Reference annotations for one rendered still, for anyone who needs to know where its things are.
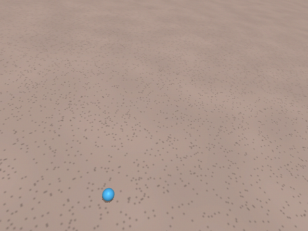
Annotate ball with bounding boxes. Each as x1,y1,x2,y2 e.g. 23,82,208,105
102,188,115,201

